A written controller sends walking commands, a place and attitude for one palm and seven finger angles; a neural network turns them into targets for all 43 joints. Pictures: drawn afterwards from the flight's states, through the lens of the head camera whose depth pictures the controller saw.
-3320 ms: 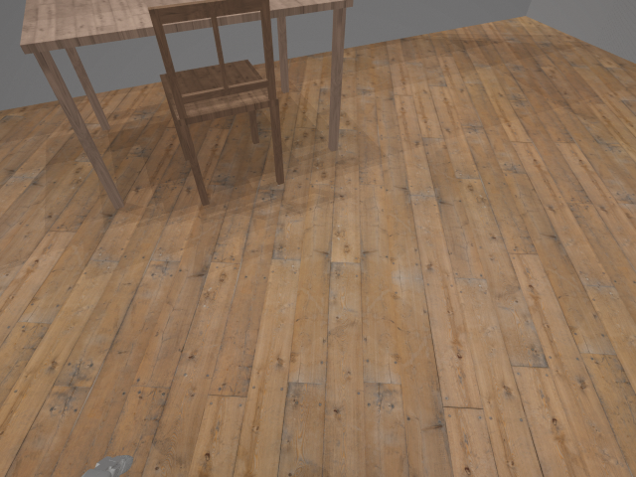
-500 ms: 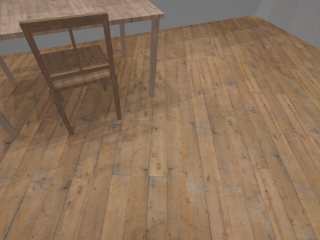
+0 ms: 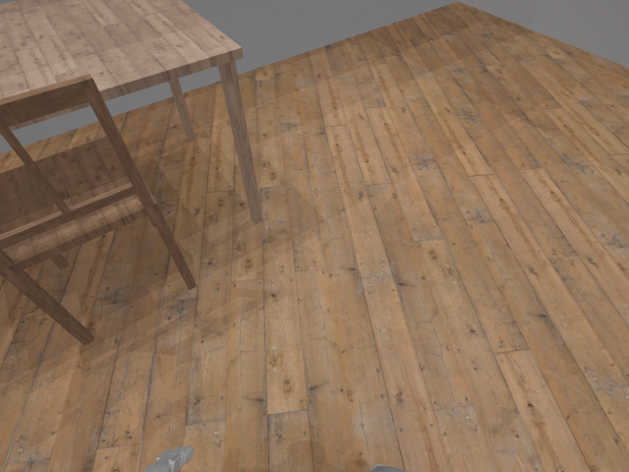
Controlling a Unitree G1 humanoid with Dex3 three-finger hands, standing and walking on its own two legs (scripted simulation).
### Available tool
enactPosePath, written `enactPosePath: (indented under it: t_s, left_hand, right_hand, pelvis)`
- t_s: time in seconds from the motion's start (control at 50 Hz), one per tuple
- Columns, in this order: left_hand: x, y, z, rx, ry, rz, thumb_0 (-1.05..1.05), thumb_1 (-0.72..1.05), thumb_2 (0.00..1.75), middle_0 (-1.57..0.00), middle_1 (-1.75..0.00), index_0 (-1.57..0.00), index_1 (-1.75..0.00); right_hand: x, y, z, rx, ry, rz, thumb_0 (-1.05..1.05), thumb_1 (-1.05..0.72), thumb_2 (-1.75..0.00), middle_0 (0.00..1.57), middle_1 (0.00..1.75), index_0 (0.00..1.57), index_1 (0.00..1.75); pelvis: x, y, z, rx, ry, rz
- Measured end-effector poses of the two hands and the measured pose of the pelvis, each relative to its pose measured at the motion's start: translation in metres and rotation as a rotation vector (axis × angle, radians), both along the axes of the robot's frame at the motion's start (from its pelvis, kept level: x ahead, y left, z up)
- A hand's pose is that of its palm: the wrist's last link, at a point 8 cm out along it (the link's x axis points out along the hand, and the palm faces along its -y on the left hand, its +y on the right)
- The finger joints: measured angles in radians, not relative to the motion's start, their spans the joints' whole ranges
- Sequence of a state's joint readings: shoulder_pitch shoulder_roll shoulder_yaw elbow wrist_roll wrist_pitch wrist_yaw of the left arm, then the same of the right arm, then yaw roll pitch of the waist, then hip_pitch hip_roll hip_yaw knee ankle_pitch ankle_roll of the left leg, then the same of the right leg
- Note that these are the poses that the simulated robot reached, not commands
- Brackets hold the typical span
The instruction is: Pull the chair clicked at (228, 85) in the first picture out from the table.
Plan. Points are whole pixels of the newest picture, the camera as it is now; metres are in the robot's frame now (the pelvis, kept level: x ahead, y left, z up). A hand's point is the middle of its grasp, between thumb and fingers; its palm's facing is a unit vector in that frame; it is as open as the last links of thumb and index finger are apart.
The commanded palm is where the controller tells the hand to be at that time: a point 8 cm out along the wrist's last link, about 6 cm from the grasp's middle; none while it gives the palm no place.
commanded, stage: walk to a spot facing it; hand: left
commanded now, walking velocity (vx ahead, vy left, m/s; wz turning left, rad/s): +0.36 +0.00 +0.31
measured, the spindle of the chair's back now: (37, 173) +0.72 +0.65 -0.10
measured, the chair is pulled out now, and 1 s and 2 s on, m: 0.00 0.00 0.00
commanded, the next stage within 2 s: turn to face it in 0.24 s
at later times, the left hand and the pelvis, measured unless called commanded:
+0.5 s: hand out of the picture +0.10 +0.21 -0.18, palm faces +0.29 -0.95 -0.14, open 7.4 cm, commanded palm none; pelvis +0.19 +0.06 +0.00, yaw +13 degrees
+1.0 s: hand (166, 371) +0.29 +0.25 -0.13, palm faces +0.43 -0.86 -0.28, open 7.4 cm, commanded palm none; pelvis +0.26 +0.02 +0.01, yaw +27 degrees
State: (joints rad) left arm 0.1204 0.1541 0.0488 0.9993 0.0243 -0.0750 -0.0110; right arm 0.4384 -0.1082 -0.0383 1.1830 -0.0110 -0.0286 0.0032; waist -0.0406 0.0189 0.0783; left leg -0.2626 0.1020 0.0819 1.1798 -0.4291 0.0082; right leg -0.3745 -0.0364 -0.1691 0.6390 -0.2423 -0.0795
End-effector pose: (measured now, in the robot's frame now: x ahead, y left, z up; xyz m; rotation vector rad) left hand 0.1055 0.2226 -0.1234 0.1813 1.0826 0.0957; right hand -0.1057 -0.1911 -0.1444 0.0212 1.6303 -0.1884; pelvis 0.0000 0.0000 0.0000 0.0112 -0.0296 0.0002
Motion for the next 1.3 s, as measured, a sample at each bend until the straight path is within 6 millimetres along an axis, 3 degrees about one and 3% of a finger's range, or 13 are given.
enactPosePath:
  t_s: [0.12,0.24,0.38,0.46,0.52,0.58,0.7,0.8,0.92,1.0,1.12,1.22,1.3]
  left_hand:
    - [0.0,0.008,0.013,0.038,0.059,0.09,-0.02,0.96,0.9,-0.2,-0.3,-0.2,-0.3]
    - [-0.017,0.007,0.005,0.001,0.179,0.168,-0.01,0.94,0.9,-0.2,-0.3,-0.2,-0.3]
    - [-0.039,0.003,-0.017,-0.091,0.345,0.305,0.0,0.92,0.9,-0.2,-0.3,-0.2,-0.3]
    - [-0.039,0.018,-0.031,-0.125,0.432,0.366,0.01,0.91,0.9,-0.2,-0.3,-0.2,-0.3]
    - [-0.015,0.041,-0.029,-0.101,0.408,0.388,0.01,0.91,0.9,-0.2,-0.3,-0.2,-0.3]
    - [0.023,0.065,-0.021,-0.065,0.313,0.405,0.01,0.91,0.9,-0.2,-0.3,-0.2,-0.3]
    - [0.091,0.1,0.0,0.002,0.128,0.431,0.01,0.91,0.9,-0.2,-0.3,-0.2,-0.3]
    - [0.128,0.106,0.013,0.042,0.057,0.439,0.01,0.91,0.9,-0.19,-0.3,-0.2,-0.3]
    - [0.155,0.088,0.022,0.08,0.009,0.449,0.01,0.91,0.9,-0.19,-0.3,-0.2,-0.3]
    - [0.152,0.065,0.027,0.095,0.012,0.47,0.01,0.91,0.9,-0.2,-0.3,-0.2,-0.3]
    - [0.121,0.035,0.032,0.07,0.077,0.56,0.01,0.91,0.9,-0.2,-0.3,-0.2,-0.3]
    - [0.083,0.016,0.026,0.037,0.148,0.639,0.01,0.91,0.9,-0.2,-0.3,-0.21,-0.3]
    - [0.043,0.005,0.018,0.002,0.217,0.701,0.01,0.91,0.9,-0.2,-0.3,-0.21,-0.3]
  right_hand:
    - [0.139,-0.034,0.01,-0.062,-0.237,0.086,0.0,-0.91,-0.9,0.2,0.3,0.2,0.3]
    - [0.258,-0.041,0.025,-0.096,-0.383,0.187,0.0,-0.93,-0.9,0.2,0.3,0.2,0.3]
    - [0.379,-0.005,0.03,-0.095,-0.439,0.375,0.0,-0.92,-0.9,0.2,0.3,0.2,0.3]
    - [0.433,0.026,0.022,-0.108,-0.496,0.446,0.0,-0.92,-0.9,0.2,0.3,0.2,0.3]
    - [0.448,0.041,0.025,-0.104,-0.496,0.464,0.0,-0.92,-0.9,0.2,0.3,0.2,0.3]
    - [0.452,0.051,0.03,-0.097,-0.461,0.485,0.0,-0.91,-0.9,0.2,0.3,0.2,0.3]
    - [0.468,0.05,0.036,-0.094,-0.424,0.509,0.0,-0.93,-0.9,0.2,0.3,0.21,0.3]
    - [0.485,0.042,0.034,-0.081,-0.417,0.52,0.0,-0.92,-0.9,0.2,0.3,0.21,0.3]
    - [0.505,0.021,0.018,-0.057,-0.39,0.536,0.0,-0.91,-0.9,0.2,0.3,0.21,0.3]
    - [0.522,0.008,0.008,-0.038,-0.371,0.557,0.0,-0.91,-0.9,0.2,0.3,0.2,0.3]
    - [0.544,0.006,0.013,-0.021,-0.343,0.635,0.0,-0.91,-0.9,0.2,0.3,0.2,0.3]
    - [0.56,0.019,0.016,-0.018,-0.329,0.71,0.0,-0.91,-0.9,0.2,0.3,0.2,0.3]
    - [0.574,0.044,0.019,-0.014,-0.353,0.779,0.0,-0.91,-0.9,0.2,0.3,0.2,0.3]
  pelvis:
    - [0.047,-0.007,0.016,-0.016,0.004,0.032]
    - [0.094,0.0,0.02,-0.034,0.009,0.087]
    - [0.15,0.026,0.01,-0.053,0.01,0.171]
    - [0.179,0.051,-0.006,-0.05,0.01,0.209]
    - [0.19,0.06,-0.001,-0.05,0.004,0.231]
    - [0.199,0.064,0.007,-0.049,0.007,0.264]
    - [0.217,0.065,0.016,-0.043,0.023,0.332]
    - [0.234,0.057,0.017,-0.035,0.036,0.38]
    - [0.253,0.036,0.011,-0.015,0.049,0.431]
    - [0.263,0.023,0.01,-0.009,0.04,0.475]
    - [0.271,0.014,0.019,0.016,0.039,0.542]
    - [0.271,0.014,0.021,0.018,0.04,0.586]
    - [0.265,0.02,0.02,0.006,0.036,0.612]
